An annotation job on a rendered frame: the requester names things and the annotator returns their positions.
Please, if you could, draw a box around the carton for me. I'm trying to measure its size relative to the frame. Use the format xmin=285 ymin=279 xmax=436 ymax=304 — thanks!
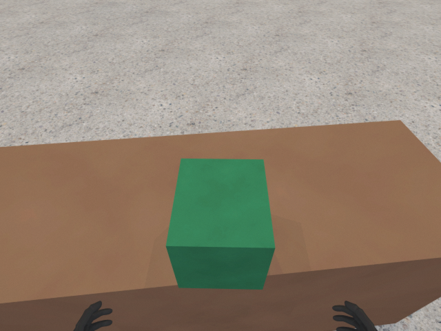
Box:
xmin=166 ymin=159 xmax=275 ymax=290

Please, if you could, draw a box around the pedestal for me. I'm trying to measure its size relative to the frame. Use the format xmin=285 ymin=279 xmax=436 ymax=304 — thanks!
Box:
xmin=0 ymin=120 xmax=441 ymax=331

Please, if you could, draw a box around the robot right hand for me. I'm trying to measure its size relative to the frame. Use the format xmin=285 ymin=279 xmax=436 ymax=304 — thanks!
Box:
xmin=332 ymin=301 xmax=377 ymax=331

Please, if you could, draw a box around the robot left hand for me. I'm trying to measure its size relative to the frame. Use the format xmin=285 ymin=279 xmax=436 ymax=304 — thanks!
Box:
xmin=73 ymin=301 xmax=112 ymax=331

